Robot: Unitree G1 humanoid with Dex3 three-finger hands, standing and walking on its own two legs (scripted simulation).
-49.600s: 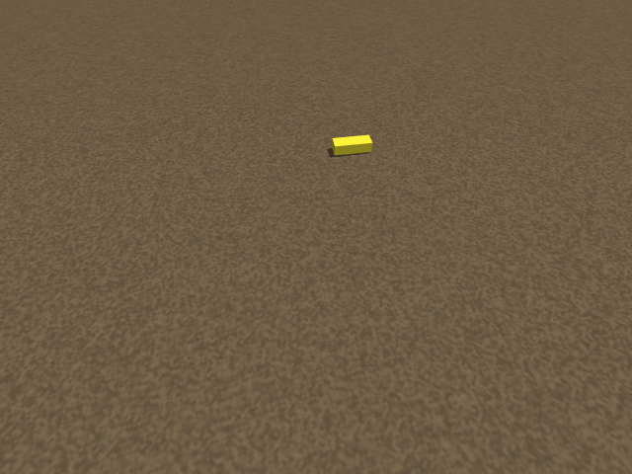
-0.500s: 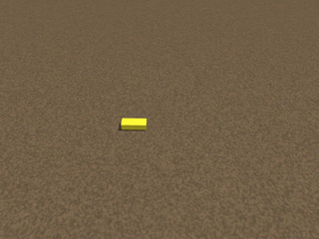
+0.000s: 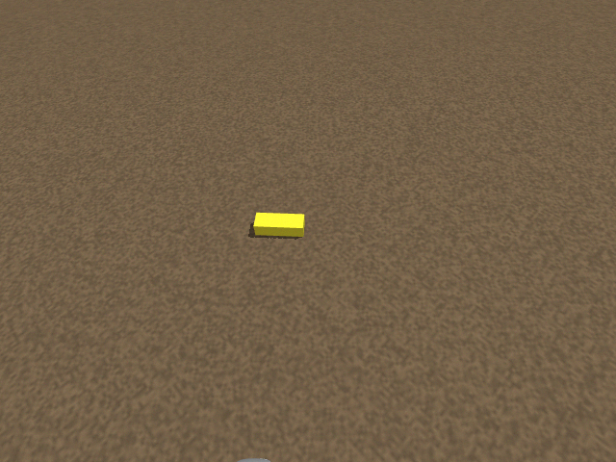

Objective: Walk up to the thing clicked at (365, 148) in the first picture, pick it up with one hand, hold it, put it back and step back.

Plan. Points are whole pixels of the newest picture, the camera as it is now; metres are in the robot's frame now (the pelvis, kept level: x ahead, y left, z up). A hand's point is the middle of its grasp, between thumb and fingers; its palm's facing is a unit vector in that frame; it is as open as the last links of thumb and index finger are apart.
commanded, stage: step back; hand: left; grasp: from above
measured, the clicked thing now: (279, 224) +1.06 +0.20 -0.73
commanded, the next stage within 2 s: stand in 0.20 s
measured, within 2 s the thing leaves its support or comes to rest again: neither
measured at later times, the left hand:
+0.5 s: hand out of the picture +0.09 +0.26 -0.14, palm faces -0.05 -0.94 -0.33, open 7.4 cm
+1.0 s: hand out of the picture +0.10 +0.25 -0.13, palm faces -0.07 -0.94 -0.34, open 7.4 cm
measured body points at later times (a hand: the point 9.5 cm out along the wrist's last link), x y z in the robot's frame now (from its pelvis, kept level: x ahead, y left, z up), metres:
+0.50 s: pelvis +0.01 +0.01 +0.02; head +0.02 +0.01 +0.47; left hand +0.10 +0.31 -0.11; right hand +0.12 -0.28 -0.11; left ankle +0.04 +0.14 -0.73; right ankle +0.00 -0.11 -0.73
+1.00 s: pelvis +0.02 +0.00 +0.02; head +0.02 +0.00 +0.47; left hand +0.11 +0.30 -0.11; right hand +0.07 -0.30 -0.12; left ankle +0.04 +0.14 -0.73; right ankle +0.00 -0.11 -0.73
